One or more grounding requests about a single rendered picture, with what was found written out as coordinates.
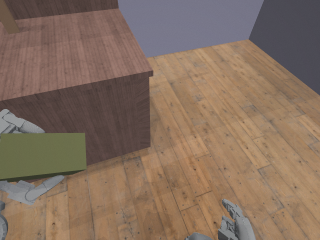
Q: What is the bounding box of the table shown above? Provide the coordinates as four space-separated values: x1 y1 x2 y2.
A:
0 0 154 183

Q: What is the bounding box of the right robot hand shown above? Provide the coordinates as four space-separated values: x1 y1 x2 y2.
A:
218 199 256 240

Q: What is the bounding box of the left robot hand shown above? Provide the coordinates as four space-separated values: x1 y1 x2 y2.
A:
0 109 65 206

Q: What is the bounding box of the sponge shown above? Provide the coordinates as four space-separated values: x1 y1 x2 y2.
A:
0 133 87 183

